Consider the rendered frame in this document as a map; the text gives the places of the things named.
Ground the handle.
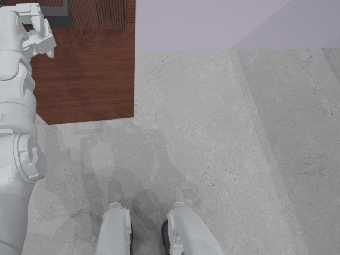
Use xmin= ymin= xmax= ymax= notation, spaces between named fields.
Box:
xmin=0 ymin=0 xmax=72 ymax=27

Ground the robot left hand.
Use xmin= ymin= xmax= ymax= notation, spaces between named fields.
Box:
xmin=0 ymin=3 xmax=57 ymax=63

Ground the left robot forearm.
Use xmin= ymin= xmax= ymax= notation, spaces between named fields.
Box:
xmin=0 ymin=50 xmax=37 ymax=140

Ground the drawer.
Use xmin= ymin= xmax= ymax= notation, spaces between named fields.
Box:
xmin=3 ymin=0 xmax=128 ymax=29

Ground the robot right thigh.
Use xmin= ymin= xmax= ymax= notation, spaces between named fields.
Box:
xmin=167 ymin=206 xmax=225 ymax=255

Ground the left robot upper arm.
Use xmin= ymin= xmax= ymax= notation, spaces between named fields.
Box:
xmin=0 ymin=133 xmax=47 ymax=255

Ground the right robot shin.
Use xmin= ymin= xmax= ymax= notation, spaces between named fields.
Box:
xmin=168 ymin=202 xmax=184 ymax=255

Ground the cabinet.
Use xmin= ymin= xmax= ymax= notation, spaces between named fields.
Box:
xmin=25 ymin=0 xmax=136 ymax=125

